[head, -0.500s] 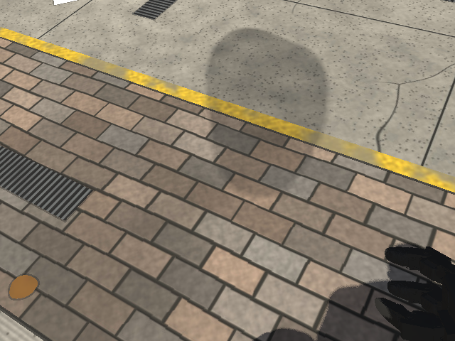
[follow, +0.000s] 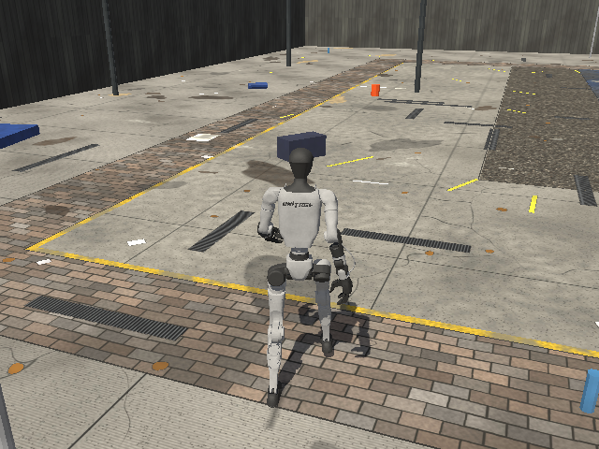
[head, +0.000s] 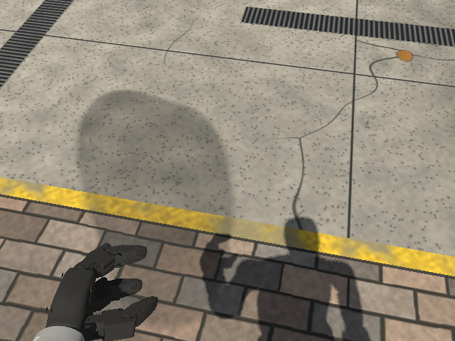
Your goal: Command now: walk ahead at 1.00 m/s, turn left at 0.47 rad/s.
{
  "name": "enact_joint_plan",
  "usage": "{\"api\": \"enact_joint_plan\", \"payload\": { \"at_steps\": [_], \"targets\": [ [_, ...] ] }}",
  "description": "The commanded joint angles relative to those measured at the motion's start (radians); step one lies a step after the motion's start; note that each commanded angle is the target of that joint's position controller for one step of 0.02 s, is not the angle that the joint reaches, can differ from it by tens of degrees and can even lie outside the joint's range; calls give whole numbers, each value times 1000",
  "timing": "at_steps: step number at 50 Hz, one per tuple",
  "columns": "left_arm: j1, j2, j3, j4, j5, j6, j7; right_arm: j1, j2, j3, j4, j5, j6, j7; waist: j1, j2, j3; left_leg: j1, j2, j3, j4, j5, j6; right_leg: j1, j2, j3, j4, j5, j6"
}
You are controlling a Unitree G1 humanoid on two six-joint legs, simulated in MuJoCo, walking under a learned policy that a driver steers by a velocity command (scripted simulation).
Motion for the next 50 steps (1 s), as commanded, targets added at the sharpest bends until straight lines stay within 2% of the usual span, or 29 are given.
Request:
{"api": "enact_joint_plan", "payload": {
  "at_steps": [1,2,3,4,5,6,7,8,9,12,16,19,22,24,25,26,27,28,29,30,33,37,39,44,46,47,48,49,50],
  "targets": [
    [21,170,73,-63,-14,-24,9,-45,-215,-44,-53,-7,6,-14,168,147,3,-200,211,-116,116,826,136,362,91,-55,-52,-91,-17],
    [168,209,96,-38,-21,-18,22,-64,-240,-48,-52,-23,17,-12,267,181,-97,-240,185,-88,320,955,107,553,98,-70,-38,-160,-39],
    [420,247,112,11,-14,-7,41,-124,-219,-39,-85,-43,20,-13,396,179,-240,-483,151,-89,630,810,72,911,-27,22,54,-210,-70],
    [545,361,134,50,22,0,46,37,-29,6,-120,-43,-2,-12,300,-173,-491,-815,22,-52,1046,103,35,1304,-329,499,4,-502,-185],
    [587,307,120,70,19,-4,29,36,-46,13,-130,28,-19,-11,312,-377,-617,-937,15,-120,1241,-67,46,1319,-391,857,-246,-833,-244],
    [525,219,103,84,10,-1,36,-116,-129,-15,-152,58,-17,-22,326,-287,-371,-1058,64,-84,1302,-10,48,1172,-344,715,-296,-852,-196],
    [473,173,90,103,7,2,42,-224,-140,-19,-178,43,-13,-24,316,-175,-221,-1090,103,-49,1292,45,50,1017,-319,543,-283,-697,-169],
    [418,141,81,120,21,3,42,-277,-133,-23,-191,16,-3,-19,271,-78,-129,-1034,141,-36,1244,81,50,835,-288,406,-296,-529,-159],
    [363,105,73,132,41,0,43,-274,-116,-29,-198,6,16,-9,215,-80,-77,-960,174,-48,1198,105,50,693,-258,305,-321,-442,-153],
    [244,77,74,158,19,-2,41,-271,-51,-25,-220,18,79,8,127,-104,42,-921,227,-45,1130,72,37,491,-256,84,-416,-320,-130],
    [196,159,92,157,27,-13,60,-340,-90,-27,-255,-7,85,26,90,-29,96,-909,212,0,939,383,27,441,-183,-181,-471,-179,-101],
    [258,229,104,169,19,-10,65,-461,-121,-29,-279,-7,72,55,138,53,122,-821,161,110,705,545,68,524,-151,-296,-494,-110,-66],
    [301,323,124,168,8,18,62,-467,-188,-55,-298,6,68,69,110,-15,69,-719,48,238,623,444,114,733,-175,-334,-337,552,-46],
    [285,368,136,153,-4,49,64,-254,-268,-95,-264,22,86,63,-22,-105,-50,-471,-31,278,652,257,158,750,-205,-330,10,956,-49],
    [248,354,131,140,-5,51,64,-11,-345,-138,-196,17,96,51,-140,-78,-157,-127,-54,224,595,257,203,585,-184,-304,329,891,-38],
    [247,203,87,141,5,33,58,38,-374,-143,-147,27,107,34,-111,155,-69,-8,8,32,528,224,246,306,-11,-276,794,-113,14],
    [396,58,40,54,0,-17,45,-102,-417,-122,-208,-1,80,40,128,458,-196,193,180,-597,280,-87,451,-95,159,-77,1095,-707,28],
    [276,186,48,16,-12,-59,37,-123,-325,-105,-261,-9,55,50,51,260,-258,168,258,-825,71,-335,417,-153,107,88,1034,-596,-27],
    [168,222,60,-7,-38,-71,39,-118,-297,-99,-253,-23,31,52,50,123,-130,39,260,-811,8,-347,370,-174,81,72,943,-520,-48],
    [156,194,54,1,-22,-71,50,-163,-280,-92,-249,-27,14,58,108,-52,-65,-120,237,-739,15,-266,336,-108,37,78,839,-461,-50],
    [232,191,65,32,16,-24,54,-295,-236,-75,-280,-29,3,36,206,-22,-3,-417,121,-497,44,-39,327,75,-22,103,634,-407,10],
    [25,122,46,-33,35,-6,55,-251,-204,-65,-256,-3,12,-13,136,-10,83,-578,26,-299,29,178,290,148,10,23,253,-174,89],
    [-48,88,40,-64,25,-10,45,-235,-222,-74,-242,0,26,-22,93,36,71,-618,-5,-256,45,164,241,247,56,-15,72,-26,104],
    [-51,161,72,-72,-14,-24,30,-158,-184,-74,-178,6,31,-33,65,124,51,-367,94,-308,128,181,196,272,24,21,-79,54,83],
    [116,218,107,-36,-18,-27,35,-180,-206,-82,-177,-17,45,-28,162,157,-29,-240,114,-297,288,574,172,379,46,-19,-60,-91,41],
    [292,252,126,-4,-24,-20,46,-221,-215,-77,-191,-42,49,-14,273,164,-140,-272,86,-249,491,757,140,576,51,-52,-26,-160,14],
    [539,281,125,37,-9,-9,56,-252,-142,-48,-222,-63,44,-7,371,75,-314,-499,54,-222,861,629,117,938,-62,110,82,-353,-22],
    [585,380,139,101,25,-8,30,13,4,-12,-229,12,24,2,196,-545,-436,-856,-112,-147,1236,-118,53,1190,-300,794,-235,-800,-209],
    [549,249,113,78,15,-11,20,-51,-101,-11,-196,43,22,-6,250,-416,-335,-977,-35,-137,1303,-58,67,1134,-311,940,-348,-1046,-202]
  ]
}}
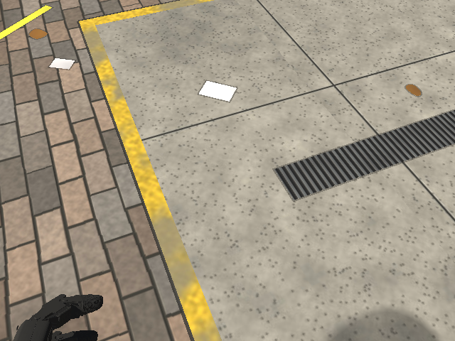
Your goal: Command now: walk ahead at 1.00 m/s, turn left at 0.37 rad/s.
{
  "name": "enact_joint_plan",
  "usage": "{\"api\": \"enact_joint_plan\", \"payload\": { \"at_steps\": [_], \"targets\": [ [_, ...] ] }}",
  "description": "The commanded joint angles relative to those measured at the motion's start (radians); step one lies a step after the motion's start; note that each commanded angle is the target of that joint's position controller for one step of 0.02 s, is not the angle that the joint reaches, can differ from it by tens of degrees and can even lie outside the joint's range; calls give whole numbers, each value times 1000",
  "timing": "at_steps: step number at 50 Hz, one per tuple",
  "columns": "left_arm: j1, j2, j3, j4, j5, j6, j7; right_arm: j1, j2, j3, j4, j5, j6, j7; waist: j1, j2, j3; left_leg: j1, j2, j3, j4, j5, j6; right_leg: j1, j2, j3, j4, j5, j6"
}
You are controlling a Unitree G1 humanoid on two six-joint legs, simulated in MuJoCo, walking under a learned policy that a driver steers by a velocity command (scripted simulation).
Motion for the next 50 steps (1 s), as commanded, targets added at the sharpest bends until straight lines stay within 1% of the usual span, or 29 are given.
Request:
{"api": "enact_joint_plan", "payload": {
  "at_steps": [1,2,3,4,6,10,16,19,21,22,23,24,25,26,27,28,29,30,32,34,39,42,44,45,46,47,48,49,50],
  "targets": [
    [352,110,49,44,5,10,-4,-20,-63,23,-102,33,-35,9,173,-268,-172,-744,64,79,486,145,5,828,-368,805,-408,-660,-210],
    [332,118,47,57,17,17,-3,-148,-62,26,-128,5,-43,7,171,-75,-92,-695,92,99,429,186,10,680,-315,644,-398,-437,-186],
    [315,113,44,73,25,15,-9,-211,-48,26,-153,-13,-52,11,144,-45,-42,-676,114,99,352,205,14,583,-276,540,-391,-314,-193],
    [295,74,28,86,34,8,-10,-203,-32,24,-155,-9,-51,18,97,-81,-34,-627,148,88,287,231,20,520,-243,464,-403,-254,-188],
    [297,26,10,109,16,4,-17,-186,-7,30,-146,3,-42,25,62,-123,-14,-612,169,110,210,232,19,475,-220,391,-439,-194,-199],
    [343,88,15,143,2,1,-1,-302,13,48,-184,-17,-49,36,64,-62,89,-775,209,145,32,385,-15,443,-254,325,-519,-81,-234],
    [515,53,-20,228,-11,14,20,-576,30,53,-260,-12,-73,72,155,-52,116,-570,105,304,-335,701,-22,468,-177,68,-610,278,-175],
    [520,128,-10,253,-6,36,28,-593,-13,35,-290,-6,-88,86,114,-161,95,-473,42,339,-442,621,9,597,-232,27,-488,756,-150],
    [516,168,-2,274,20,56,39,-436,-86,0,-276,6,-70,69,-8,-241,-38,-282,-7,355,-411,483,52,671,-274,26,-253,1162,-136],
    [454,194,4,269,26,70,44,-196,-119,-22,-214,11,-53,51,-146,-246,-149,-25,12,339,-436,523,80,588,-265,-7,1,1239,-110],
    [430,147,-9,234,43,72,49,64,-163,-36,-143,0,-36,30,-228,-166,-306,404,198,117,-352,405,104,274,-220,21,351,871,-100],
    [601,-62,-61,211,16,43,30,77,-222,-39,-121,-28,-54,40,-56,229,-498,730,470,-461,-487,-35,256,-113,-13,110,727,-275,-71],
    [488,79,-31,208,-37,12,27,117,-115,-27,-99,-29,-56,35,-136,194,-490,668,444,-610,-674,-195,221,-200,-38,177,804,-275,-101],
    [327,116,-12,159,-72,3,30,53,-70,-14,-82,-37,-60,29,-129,136,-247,489,417,-401,-695,-74,177,-278,-82,144,810,-222,-99],
    [261,89,-17,138,-62,0,31,-4,-60,-12,-66,-43,-69,32,-85,-3,-133,296,387,-267,-730,91,154,-250,-121,134,757,-159,-98],
    [245,69,-12,141,-44,10,31,-60,-31,-7,-54,-57,-79,37,-28,-40,-64,140,356,-153,-754,194,137,-204,-156,127,713,-114,-91],
    [296,47,-8,153,-42,34,26,-98,16,5,-42,-72,-90,42,32,-20,-44,36,330,-65,-779,242,123,-139,-192,140,696,-76,-88],
    [328,20,-8,165,-43,58,23,-127,41,8,-27,-60,-94,49,60,9,-33,-30,317,9,-805,284,112,-98,-211,136,675,-72,-83],
    [314,-6,-8,159,-43,95,22,-171,36,4,-5,-31,-97,52,89,18,40,-136,307,150,-853,373,75,-119,-239,127,637,-71,-68],
    [232,0,-9,123,-35,104,22,-182,4,-2,4,-43,-102,42,86,0,99,-189,271,277,-883,486,45,-173,-233,113,563,56,-54],
    [42,19,-13,57,-22,76,-23,-93,-67,-6,26,-48,-104,5,28,-89,134,-89,220,468,-913,717,-27,-147,-148,-44,208,392,-84],
    [-18,63,4,6,-31,61,-58,-28,-146,-16,35,-50,-77,-21,40,-30,81,114,248,503,-782,1261,-94,-64,-39,-173,70,358,-127],
    [122,122,34,15,-47,78,-60,-50,-215,-33,18,-47,-40,-45,146,78,-14,189,291,501,-543,1709,-99,97,37,-224,105,197,-151],
    [329,190,65,62,-41,97,-51,-113,-231,-39,-5,-43,-26,-45,256,91,-90,134,301,483,-297,1806,-94,304,55,-200,120,143,-183],
    [568,249,98,126,-27,114,-30,-191,-219,-39,-30,-25,-30,-33,368,31,-157,-43,248,469,61,1582,-98,617,17,-85,-1,244,-228],
    [532,252,83,150,-10,120,-10,-153,-4,17,-60,-51,-66,4,234,-362,-89,-415,23,407,524,55,-122,791,-70,95,43,478,-287],
    [437,271,74,72,41,92,-12,-18,28,46,-119,-16,-106,17,108,-411,-311,-684,-63,175,776,-139,-131,972,-275,659,-106,316,-515],
    [415,239,80,27,35,80,-14,-128,-83,34,-145,-9,-134,22,172,-175,-343,-696,-19,77,698,-40,-80,925,-302,790,-283,146,-485],
    [345,207,72,12,18,65,-15,-209,-89,28,-181,2,-142,19,117,-23,-187,-711,18,79,560,22,-56,757,-278,745,-338,114,-444]
  ]
}}
Over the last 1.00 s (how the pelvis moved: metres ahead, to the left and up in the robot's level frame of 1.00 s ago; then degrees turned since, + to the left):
0.86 0.24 -0.02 49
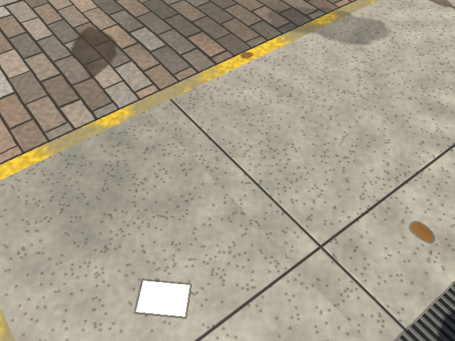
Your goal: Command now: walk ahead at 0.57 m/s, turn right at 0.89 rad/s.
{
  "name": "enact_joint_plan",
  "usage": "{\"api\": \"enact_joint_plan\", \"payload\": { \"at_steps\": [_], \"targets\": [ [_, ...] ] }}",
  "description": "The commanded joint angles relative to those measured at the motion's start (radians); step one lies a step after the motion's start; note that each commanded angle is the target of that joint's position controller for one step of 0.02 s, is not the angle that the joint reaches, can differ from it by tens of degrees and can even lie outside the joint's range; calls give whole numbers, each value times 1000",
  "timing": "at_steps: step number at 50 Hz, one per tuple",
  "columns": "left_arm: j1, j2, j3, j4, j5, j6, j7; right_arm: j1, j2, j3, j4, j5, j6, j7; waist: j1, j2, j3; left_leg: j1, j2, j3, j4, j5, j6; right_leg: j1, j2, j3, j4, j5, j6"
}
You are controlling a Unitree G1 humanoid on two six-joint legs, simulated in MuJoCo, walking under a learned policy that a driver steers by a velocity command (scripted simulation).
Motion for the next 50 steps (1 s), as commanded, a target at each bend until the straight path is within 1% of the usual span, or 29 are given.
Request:
{"api": "enact_joint_plan", "payload": {
  "at_steps": [1,2,3,4,6,7,9,11,13,14,15,16,17,18,19,20,22,24,26,28,31,32,33,34,35,36,37,41,50],
  "targets": [
    [84,154,47,-82,-6,-33,5,-74,-145,-23,-182,9,-63,3,-32,170,-136,-602,31,-167,87,40,31,551,-328,749,-419,251,-234],
    [23,158,48,-108,-4,-36,11,-47,-157,-30,-175,-7,-45,-1,-73,177,-111,-521,55,-171,25,53,6,410,-304,681,-418,393,-227],
    [-8,155,47,-123,2,-33,20,-36,-177,-39,-169,-17,-22,-3,-93,162,-94,-455,79,-167,-48,60,-19,308,-268,598,-431,498,-206],
    [-26,142,44,-125,-4,-28,28,-53,-180,-43,-178,-24,-6,-8,-99,153,-78,-410,92,-151,-166,72,-39,224,-225,518,-428,570,-179],
    [-31,152,50,-114,-14,-7,59,-141,-112,-24,-215,-36,9,-17,-84,119,-71,-337,47,-87,-438,163,-73,100,-116,393,-384,697,-124],
    [-22,164,58,-107,-21,15,74,-161,-86,-15,-219,-33,16,-18,-68,82,-119,-272,6,-64,-556,269,-81,85,-70,353,-351,698,-84],
    [19,169,66,-91,-30,55,93,-185,-86,-17,-226,-15,26,-16,-32,7,-213,-178,-58,-53,-724,465,-91,110,-33,355,-295,560,-5],
    [37,135,58,-86,-32,73,98,-206,-109,-29,-229,-4,31,-9,-12,-45,-234,-150,-67,-78,-836,554,-92,155,-36,406,-250,351,35],
    [26,86,45,-90,-22,72,104,-182,-132,-44,-211,-8,24,-4,-23,-91,-221,-125,-29,-118,-920,630,-73,212,-49,447,-160,213,56],
    [12,61,38,-94,-17,69,104,-129,-137,-52,-188,-19,15,-3,-49,-94,-231,-72,2,-121,-970,706,-51,241,-42,434,-68,184,80],
    [31,4,18,-103,-5,65,99,-75,-151,-54,-177,-39,9,-7,-55,-21,-287,49,118,-194,-981,835,4,227,-5,375,120,10,115],
    [121,-56,-4,-108,16,60,96,-90,-178,-50,-202,-58,13,-12,0,196,-314,220,318,-443,-938,1318,109,45,90,292,368,-536,160],
    [299,23,3,-103,-13,52,76,-64,-221,-62,-186,-61,21,-7,78,361,-418,312,546,-817,-952,1134,320,-84,54,306,569,-541,197],
    [253,122,23,-59,-19,66,74,-136,-177,-61,-223,-42,28,-8,39,224,-397,257,484,-800,-974,837,331,-99,-15,311,655,-443,233],
    [117,163,35,-66,-18,85,79,-152,-128,-45,-232,-36,42,-9,-10,127,-321,177,390,-628,-981,674,278,-110,-32,271,675,-370,251],
    [47,152,34,-73,-13,102,90,-145,-118,-33,-226,-35,58,-9,-23,66,-278,88,328,-538,-1001,575,239,-91,-39,249,662,-326,257],
    [-2,99,17,-96,-6,109,89,-153,-128,-29,-197,-30,75,-7,-4,81,-178,-70,237,-403,-1044,513,196,-15,-62,211,497,-289,249],
    [7,38,-5,-87,-3,98,87,-139,-123,-31,-175,-32,83,-4,-1,139,-188,-86,190,-322,-1061,563,191,73,-64,151,310,-295,249],
    [-5,26,-14,-75,2,91,85,-126,-132,-37,-160,-25,89,-5,-13,178,-213,-71,202,-310,-1064,581,215,149,-83,137,155,-280,244],
    [-23,43,-12,-65,-1,90,80,-101,-148,-43,-146,-19,95,-5,-33,200,-218,-55,227,-330,-1068,510,234,195,-95,139,40,-216,230],
    [-5,45,-8,-40,-1,90,67,-100,-142,-38,-135,-11,105,-6,-13,198,-186,-123,219,-325,-1072,305,209,308,-91,119,-187,-63,183],
    [-8,45,-8,-35,5,89,64,-77,-132,-34,-123,-8,106,-7,-11,188,-170,-165,202,-310,-1073,233,178,359,-88,113,-261,-23,158],
    [-26,64,-7,-47,20,87,64,-45,-120,-28,-108,-11,100,-6,-18,156,-166,-223,185,-288,-1062,157,129,417,-133,159,-276,13,128],
    [-42,117,3,-55,36,86,67,-26,-105,-24,-113,-25,90,0,-47,44,-156,-275,125,-208,-1015,109,77,414,-217,245,-264,0,82],
    [-44,79,-3,-35,37,80,63,-58,-90,-22,-119,-33,82,3,-48,-56,-140,-202,58,-103,-965,153,30,284,-233,274,-310,-139,49],
    [-65,27,-21,-38,39,69,59,-89,-84,-21,-120,-39,80,3,-47,-67,-114,-130,48,-89,-929,235,8,204,-232,289,-357,-227,55],
    [-79,11,-28,-32,42,58,57,-91,-72,-20,-115,-40,82,3,-56,-78,-96,-93,53,-89,-925,282,7,165,-220,282,-366,-255,76],
    [-42,34,-25,-9,23,30,62,-65,-87,-26,-90,-32,86,-4,-54,-20,-65,-73,70,-114,-923,344,39,162,-181,241,-325,-149,120],
    [10,16,-27,32,13,25,69,-80,-79,-28,-53,-22,92,-15,-39,34,-107,-33,79,-121,-895,481,44,221,-154,210,-279,24,126]
  ]
}}
Over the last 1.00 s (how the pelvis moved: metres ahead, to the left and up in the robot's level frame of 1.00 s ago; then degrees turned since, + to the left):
0.91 -0.02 -0.01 -19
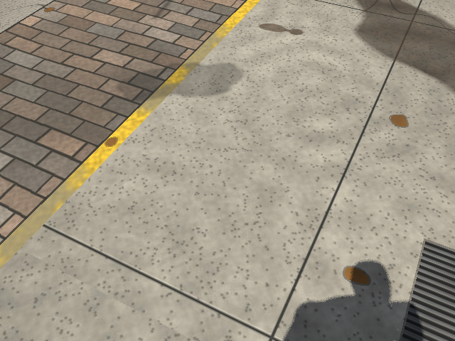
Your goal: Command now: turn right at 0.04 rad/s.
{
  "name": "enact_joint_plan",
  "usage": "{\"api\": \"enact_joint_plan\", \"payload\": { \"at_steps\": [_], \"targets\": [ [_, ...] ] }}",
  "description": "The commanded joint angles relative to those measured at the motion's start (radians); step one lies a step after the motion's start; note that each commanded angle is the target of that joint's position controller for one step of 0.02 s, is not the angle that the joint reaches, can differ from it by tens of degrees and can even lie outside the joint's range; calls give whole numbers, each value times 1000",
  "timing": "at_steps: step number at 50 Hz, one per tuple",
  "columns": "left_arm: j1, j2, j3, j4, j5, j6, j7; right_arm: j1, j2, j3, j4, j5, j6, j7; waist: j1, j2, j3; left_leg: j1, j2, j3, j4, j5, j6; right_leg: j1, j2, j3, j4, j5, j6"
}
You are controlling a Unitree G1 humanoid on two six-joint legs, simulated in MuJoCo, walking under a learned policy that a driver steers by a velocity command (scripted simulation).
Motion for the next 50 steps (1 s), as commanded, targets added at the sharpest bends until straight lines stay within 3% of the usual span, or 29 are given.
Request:
{"api": "enact_joint_plan", "payload": {
  "at_steps": [1,16,34,35,36,37,38,39,40,41,42,44,46,48,49,50],
  "targets": [
    [7,113,30,-45,-3,-14,4,-20,-97,-25,-48,4,-8,-8,2,0,-49,136,58,-59,-33,188,31,-94,-68,69,-117,188,-31],
    [37,108,35,60,-7,-18,12,-47,-97,-34,66,11,13,-27,5,-5,-31,164,57,-58,-40,211,30,-63,-52,46,-145,235,-24],
    [77,93,26,197,-9,-18,17,-39,-91,-32,227,14,17,-37,6,-4,7,161,46,-44,-80,158,24,-52,-43,26,-194,190,-23],
    [117,97,29,218,-12,-16,19,-9,-78,-29,248,16,19,-37,13,-24,-33,162,9,-2,-52,-51,25,-32,-37,29,-223,-35,-39],
    [131,146,45,217,-24,-12,22,-14,-91,-36,248,28,17,-36,28,-69,6,72,-32,42,20,-311,29,-38,-67,94,-261,-334,-84],
    [178,190,59,214,-34,-17,23,-87,-109,-38,215,35,3,-29,69,-115,75,-96,-33,53,109,-395,30,-18,-167,248,-358,-570,-151],
    [170,248,78,209,-42,-34,25,-175,-82,-28,165,53,-22,-16,84,-213,160,-232,5,73,251,-254,33,-1,-330,454,-479,-633,-230],
    [151,234,77,199,-34,-54,26,-215,-102,-32,144,60,-46,-8,88,-185,211,-356,72,12,349,-232,43,36,-397,536,-515,-524,-268],
    [139,190,68,193,-29,-72,24,-195,-115,-40,146,59,-65,1,68,-133,207,-461,107,-10,407,-203,50,130,-399,511,-496,-406,-260],
    [136,165,64,186,-31,-82,18,-169,-103,-40,153,55,-81,9,56,-107,171,-504,132,-13,415,-174,55,198,-378,455,-470,-323,-237],
    [129,159,63,178,-40,-84,13,-162,-92,-37,153,54,-94,17,53,-100,147,-480,146,-4,338,-145,55,215,-353,383,-459,-249,-208],
    [135,168,67,166,-44,-81,8,-178,-71,-33,152,47,-108,26,60,-115,93,-293,110,67,187,-84,34,145,-267,233,-446,-141,-166],
    [128,202,75,155,-48,-78,3,-146,-58,-27,161,51,-107,34,38,-143,87,-93,69,132,101,-52,13,4,-236,159,-432,-136,-169],
    [118,213,77,145,-54,-78,0,-39,-77,-35,193,58,-98,30,-23,-119,82,105,38,171,64,-17,11,-127,-232,131,-377,-136,-171],
    [99,201,71,136,-47,-81,-2,65,-104,-49,221,62,-95,23,-81,-104,53,236,16,180,53,-30,25,-184,-214,103,-287,-23,-159],
    [65,164,58,120,-33,-86,-8,250,-158,-76,267,68,-96,15,-177,-46,-31,449,40,121,31,-67,58,-275,-165,41,-32,176,-128]
  ]
}}
Over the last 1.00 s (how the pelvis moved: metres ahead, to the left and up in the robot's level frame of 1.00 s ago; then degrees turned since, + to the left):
0.31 0.04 0.03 -23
